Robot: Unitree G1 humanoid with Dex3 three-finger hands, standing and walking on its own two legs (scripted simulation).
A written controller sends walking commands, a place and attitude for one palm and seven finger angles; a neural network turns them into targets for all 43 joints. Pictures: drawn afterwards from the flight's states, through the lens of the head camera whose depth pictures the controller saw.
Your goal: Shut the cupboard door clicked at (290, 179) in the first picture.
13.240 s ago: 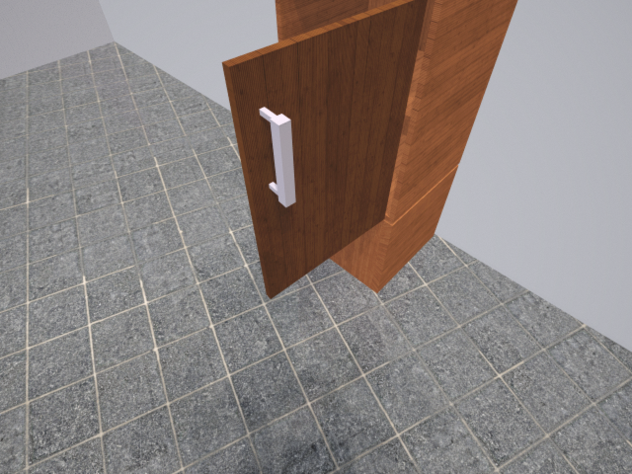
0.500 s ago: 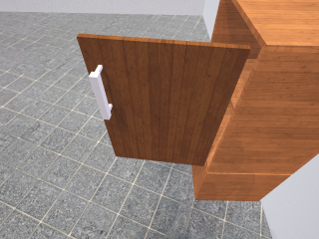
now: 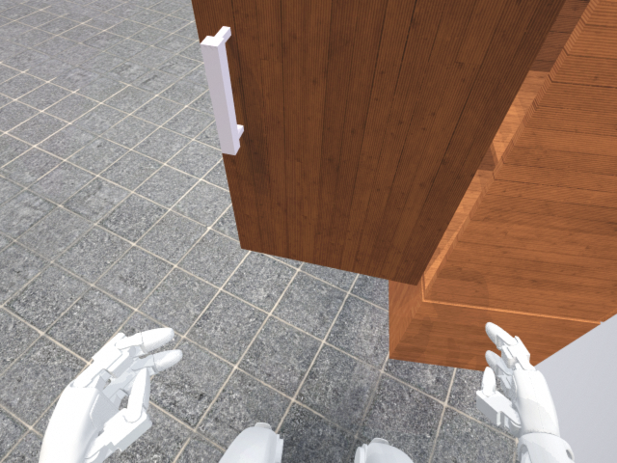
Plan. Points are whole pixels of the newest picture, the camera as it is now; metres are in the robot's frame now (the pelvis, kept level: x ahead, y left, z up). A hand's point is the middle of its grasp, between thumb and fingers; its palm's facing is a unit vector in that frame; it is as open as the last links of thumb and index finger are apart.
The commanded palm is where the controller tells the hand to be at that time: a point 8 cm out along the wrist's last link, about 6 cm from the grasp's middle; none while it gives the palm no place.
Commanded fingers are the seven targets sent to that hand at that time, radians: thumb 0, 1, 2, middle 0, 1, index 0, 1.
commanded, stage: raise the hand and make a fist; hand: left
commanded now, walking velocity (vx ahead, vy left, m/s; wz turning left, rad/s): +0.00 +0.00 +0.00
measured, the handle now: (227, 94) +0.55 +0.19 +0.17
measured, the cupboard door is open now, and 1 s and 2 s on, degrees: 84 84 84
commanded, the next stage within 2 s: bring the fist close to the handle in 1.42 s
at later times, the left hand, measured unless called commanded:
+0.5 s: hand (147, 331) +0.22 +0.20 +0.10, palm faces -0.08 -0.99 -0.06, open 3.5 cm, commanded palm +0.20 +0.26 +0.12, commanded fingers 0.00 0.90 0.90 -1.12 -1.30 -1.12 -1.30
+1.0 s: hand (122, 266) +0.26 +0.22 +0.16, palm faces -0.06 -0.99 -0.09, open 3.1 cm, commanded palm +0.24 +0.27 +0.17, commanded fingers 0.00 0.90 0.90 -1.30 -1.50 -1.30 -1.50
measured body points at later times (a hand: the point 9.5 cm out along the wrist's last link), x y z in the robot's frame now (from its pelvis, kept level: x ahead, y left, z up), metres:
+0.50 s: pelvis +0.02 +0.02 +0.03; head +0.06 +0.02 +0.48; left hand +0.22 +0.25 +0.11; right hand +0.16 -0.23 -0.05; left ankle +0.03 +0.12 -0.66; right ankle +0.04 -0.09 -0.66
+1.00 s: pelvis +0.04 +0.03 +0.06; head +0.04 +0.02 +0.51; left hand +0.26 +0.28 +0.17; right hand +0.23 -0.19 -0.01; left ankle +0.03 +0.12 -0.66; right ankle +0.04 -0.09 -0.66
